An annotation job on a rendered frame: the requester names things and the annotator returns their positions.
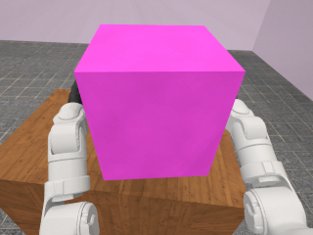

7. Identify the robot right upper arm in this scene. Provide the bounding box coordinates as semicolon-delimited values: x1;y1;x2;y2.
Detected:
244;186;313;235

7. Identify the left robot hand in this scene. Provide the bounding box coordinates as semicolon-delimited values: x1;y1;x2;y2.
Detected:
67;80;83;105

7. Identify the robot right forearm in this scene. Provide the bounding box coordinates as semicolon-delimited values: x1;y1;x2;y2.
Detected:
225;99;307;225

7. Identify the carton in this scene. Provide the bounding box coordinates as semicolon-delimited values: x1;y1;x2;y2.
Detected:
73;23;246;181

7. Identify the pedestal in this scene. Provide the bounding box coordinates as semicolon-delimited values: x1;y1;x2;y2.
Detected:
0;88;246;235

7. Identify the robot left upper arm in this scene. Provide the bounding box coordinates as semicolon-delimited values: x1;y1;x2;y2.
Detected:
40;201;100;235

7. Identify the robot left forearm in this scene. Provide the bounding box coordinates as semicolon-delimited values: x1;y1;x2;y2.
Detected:
39;102;91;235

